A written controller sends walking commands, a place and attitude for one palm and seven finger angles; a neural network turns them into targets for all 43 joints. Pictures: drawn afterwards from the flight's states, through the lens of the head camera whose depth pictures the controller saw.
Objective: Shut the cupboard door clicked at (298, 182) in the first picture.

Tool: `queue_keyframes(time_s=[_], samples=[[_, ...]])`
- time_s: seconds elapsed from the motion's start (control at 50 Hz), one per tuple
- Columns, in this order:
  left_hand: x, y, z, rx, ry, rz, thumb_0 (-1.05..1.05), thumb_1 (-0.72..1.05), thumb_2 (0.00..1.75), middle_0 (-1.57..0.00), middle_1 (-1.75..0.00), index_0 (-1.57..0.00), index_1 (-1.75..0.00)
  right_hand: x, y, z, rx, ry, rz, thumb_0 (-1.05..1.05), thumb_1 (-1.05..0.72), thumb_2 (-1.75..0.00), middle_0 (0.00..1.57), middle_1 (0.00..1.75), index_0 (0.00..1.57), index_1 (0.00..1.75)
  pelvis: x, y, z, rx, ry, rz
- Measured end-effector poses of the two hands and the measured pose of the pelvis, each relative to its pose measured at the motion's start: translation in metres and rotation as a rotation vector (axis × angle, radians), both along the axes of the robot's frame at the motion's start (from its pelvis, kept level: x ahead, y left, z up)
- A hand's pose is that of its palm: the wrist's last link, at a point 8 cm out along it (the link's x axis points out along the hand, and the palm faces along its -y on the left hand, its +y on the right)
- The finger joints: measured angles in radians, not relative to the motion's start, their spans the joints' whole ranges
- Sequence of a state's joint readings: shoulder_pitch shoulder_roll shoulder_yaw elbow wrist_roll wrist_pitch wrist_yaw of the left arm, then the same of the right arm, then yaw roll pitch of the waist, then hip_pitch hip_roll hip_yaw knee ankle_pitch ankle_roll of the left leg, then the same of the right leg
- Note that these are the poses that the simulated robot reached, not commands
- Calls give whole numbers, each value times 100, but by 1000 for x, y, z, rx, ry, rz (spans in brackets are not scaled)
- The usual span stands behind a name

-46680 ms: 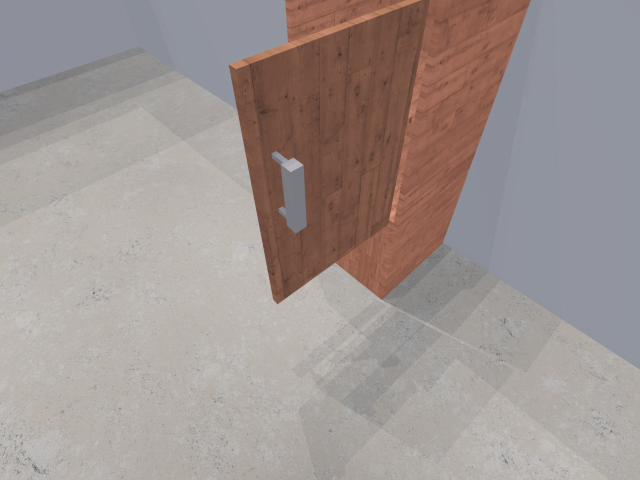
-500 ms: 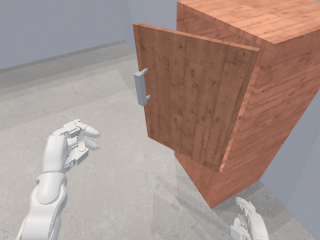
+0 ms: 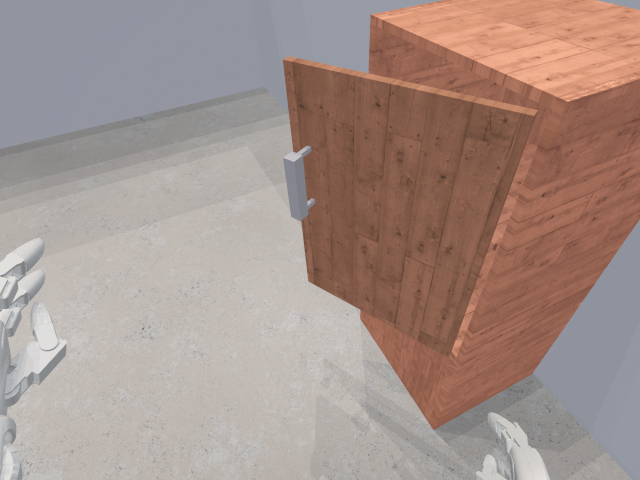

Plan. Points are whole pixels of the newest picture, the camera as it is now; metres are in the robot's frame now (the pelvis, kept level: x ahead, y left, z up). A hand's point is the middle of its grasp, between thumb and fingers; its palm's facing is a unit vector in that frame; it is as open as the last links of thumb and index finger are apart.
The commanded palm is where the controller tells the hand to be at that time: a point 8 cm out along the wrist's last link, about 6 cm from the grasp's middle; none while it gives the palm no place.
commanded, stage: draw the hand back to the body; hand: left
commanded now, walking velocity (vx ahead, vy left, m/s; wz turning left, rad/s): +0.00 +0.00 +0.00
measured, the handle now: (303, 182) +0.65 +0.14 +0.02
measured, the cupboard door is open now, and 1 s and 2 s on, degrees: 29 29 29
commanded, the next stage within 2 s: step back with the hand held close in 0.24 s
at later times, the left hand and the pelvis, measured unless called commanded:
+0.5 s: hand (77, 338) +0.19 +0.27 +0.15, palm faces +0.44 -0.76 -0.47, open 7.4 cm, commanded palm +0.13 +0.30 +0.17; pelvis -0.01 +0.00 +0.00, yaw +0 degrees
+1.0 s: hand (15, 428) +0.11 +0.28 +0.14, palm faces +0.48 -0.75 -0.46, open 7.4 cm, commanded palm +0.05 +0.31 +0.17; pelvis -0.09 +0.01 -0.02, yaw +0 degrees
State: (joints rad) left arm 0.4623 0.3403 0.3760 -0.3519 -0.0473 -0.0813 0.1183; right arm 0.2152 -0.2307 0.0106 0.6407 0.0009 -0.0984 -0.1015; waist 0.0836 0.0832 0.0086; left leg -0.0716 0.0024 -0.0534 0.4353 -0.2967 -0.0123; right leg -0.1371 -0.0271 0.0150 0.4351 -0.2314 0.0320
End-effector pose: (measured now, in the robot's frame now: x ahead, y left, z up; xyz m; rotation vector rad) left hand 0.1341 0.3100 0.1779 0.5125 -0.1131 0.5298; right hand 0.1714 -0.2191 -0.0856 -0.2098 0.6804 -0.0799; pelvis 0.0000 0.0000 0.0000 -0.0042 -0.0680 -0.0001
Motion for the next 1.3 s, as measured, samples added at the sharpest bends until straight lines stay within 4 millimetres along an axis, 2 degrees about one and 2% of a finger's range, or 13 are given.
queue_keyframes(time_s=[0.12, 0.24, 0.36, 0.48, 0.56, 0.62, 0.8, 0.9, 0.98, 1.04, 1.22, 1.3], samples=[[7, -7, -15, -59, 13, -20, 2, 89, 90, -23, -32, -23, -33, -4, -1, 2, -16, -3, 0, 1, -90, -89, 20, 30, 20, 30, -3, -1, 0, 4, 1, -1], [12, -14, -5, -25, -20, -69, 2, 89, 90, -21, -31, -21, -31, -5, -1, 7, -11, -33, -13, 1, -90, -89, 20, 30, 20, 30, -1, -2, 0, 0, -4, -8], [13, -10, 5, 7, -39, -67, 1, 89, 90, -21, -30, -21, -31, -6, 0, 5, 7, -34, -21, 1, -90, -89, 20, 30, 20, 30, -2, -2, 0, 0, -7, -14], [16, -3, -3, 26, 8, -68, 1, 89, 90, -21, -30, -21, -31, -11, -5, 0, 2, 12, -36, 1, -90, -89, 20, 30, 20, 30, -8, 2, -1, -11, 46, -7], [16, -2, -13, 34, 64, -103, 1, 89, 90, -21, -30, -21, -31, -20, -12, -2, -28, 57, -75, 1, -90, -89, 20, 30, 20, 30, -13, 9, -2, -7, 74, -8], [12, 0, -11, 54, 75, -132, 2, 89, 90, -21, -30, -21, -31, -29, -14, -1, -48, 76, -104, 1, -90, -89, 20, 30, 20, 30, -19, 14, -4, 1, 80, -10], [-19, 15, 8, 137, -22, -136, 1, 89, 90, -21, -30, -21, -31, -55, -5, 7, -55, 41, -121, 1, -90, -89, 20, 30, 20, 30, -47, 20, -10, 8, 70, -19], [-44, 16, -3, 113, -51, -102, 1, 89, 90, -21, -30, -21, -31, -75, -2, 5, -46, 20, -99, 1, -90, -89, 20, 30, 20, 30, -68, 16, -15, 7, 58, -15], [-64, 9, -16, 80, -67, -87, 1, 89, 90, -21, -30, -21, -31, -94, -6, 0, -57, 30, -77, 1, -90, -89, 20, 30, 20, 30, -84, 10, -20, -1, 50, 1], [-78, 2, -18, 70, -96, -92, 1, 89, 90, -21, -30, -21, -31, -110, -11, -3, -77, 48, -61, 1, -90, -89, 20, 30, 20, 30, -95, 6, -22, -2, 47, 15], [-118, -10, 9, 194, -210, -100, 1, 89, 90, -21, -30, -21, -31, -148, -27, -12, -92, 59, -45, 1, -90, -89, 20, 30, 20, 30, -126, -7, -28, 4, 38, 68], [-138, -7, 11, 201, -198, -69, 1, 89, 90, -21, -30, -21, -31, -161, -31, -18, -78, 68, -46, 1, -90, -89, 20, 30, 20, 30, -141, -7, -29, 17, 39, 60]])
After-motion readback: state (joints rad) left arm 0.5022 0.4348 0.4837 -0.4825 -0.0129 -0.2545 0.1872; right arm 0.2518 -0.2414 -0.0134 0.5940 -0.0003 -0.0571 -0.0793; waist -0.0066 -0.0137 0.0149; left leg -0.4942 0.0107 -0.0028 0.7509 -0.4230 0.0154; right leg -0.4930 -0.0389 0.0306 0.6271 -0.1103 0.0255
